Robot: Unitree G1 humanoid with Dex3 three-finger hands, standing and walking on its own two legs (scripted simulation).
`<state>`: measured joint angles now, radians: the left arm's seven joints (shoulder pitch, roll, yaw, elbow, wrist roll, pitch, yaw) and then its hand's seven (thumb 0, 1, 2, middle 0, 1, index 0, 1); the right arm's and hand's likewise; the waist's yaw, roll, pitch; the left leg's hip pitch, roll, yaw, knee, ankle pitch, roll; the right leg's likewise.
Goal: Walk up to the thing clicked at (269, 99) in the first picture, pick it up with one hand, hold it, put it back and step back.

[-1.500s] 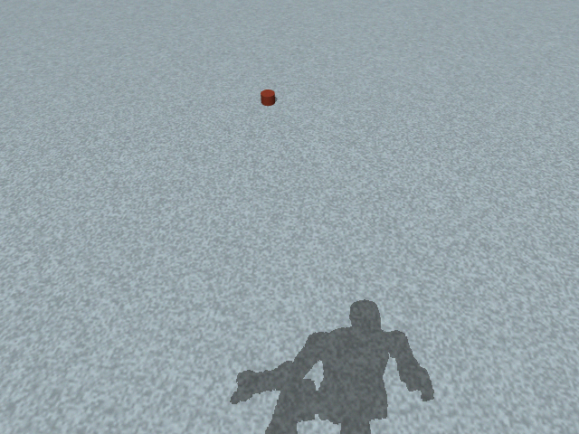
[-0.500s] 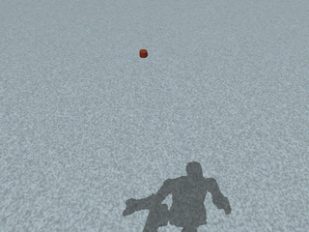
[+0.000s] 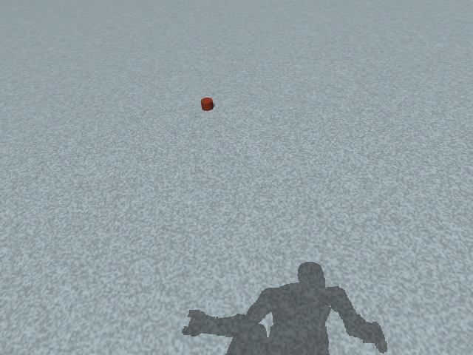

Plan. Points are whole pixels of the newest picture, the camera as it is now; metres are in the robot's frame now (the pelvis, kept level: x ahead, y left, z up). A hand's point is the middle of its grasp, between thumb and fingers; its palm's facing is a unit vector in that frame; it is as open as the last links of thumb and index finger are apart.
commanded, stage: walk up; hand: left
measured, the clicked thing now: (207, 104) +2.03 +0.26 -0.72
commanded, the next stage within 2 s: none
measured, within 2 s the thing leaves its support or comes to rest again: neither
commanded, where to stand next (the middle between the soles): +1.62 +0.04 m, yaw -1 degrees
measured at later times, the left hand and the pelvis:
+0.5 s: hand (114, 299) +0.28 +0.30 -0.15, palm faces -0.01 -0.94 -0.33, open 7.3 cm; pelvis +0.27 +0.02 +0.00, yaw +1 degrees
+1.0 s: hand (165, 162) +0.67 +0.23 -0.10, palm faces +0.00 -0.92 -0.39, open 7.3 cm; pelvis +0.57 -0.03 +0.01, yaw +0 degrees
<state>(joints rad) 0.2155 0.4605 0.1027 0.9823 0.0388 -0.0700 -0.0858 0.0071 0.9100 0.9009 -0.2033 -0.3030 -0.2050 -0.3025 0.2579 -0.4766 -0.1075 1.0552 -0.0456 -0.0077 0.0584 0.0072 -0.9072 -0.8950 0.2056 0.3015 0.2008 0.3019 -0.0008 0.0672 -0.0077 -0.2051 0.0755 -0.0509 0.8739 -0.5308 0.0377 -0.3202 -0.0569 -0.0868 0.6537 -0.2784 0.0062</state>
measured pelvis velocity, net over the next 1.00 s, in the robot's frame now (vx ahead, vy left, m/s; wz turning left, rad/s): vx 0.57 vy -0.03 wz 0.00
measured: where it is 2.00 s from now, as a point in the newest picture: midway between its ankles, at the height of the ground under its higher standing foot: (245, 203)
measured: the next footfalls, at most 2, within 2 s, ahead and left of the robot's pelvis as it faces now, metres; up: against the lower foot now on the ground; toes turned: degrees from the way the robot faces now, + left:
left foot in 0.38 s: +0.39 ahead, +0.15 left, +0.00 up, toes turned +7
right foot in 0.84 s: +0.66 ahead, -0.15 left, +0.00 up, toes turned -6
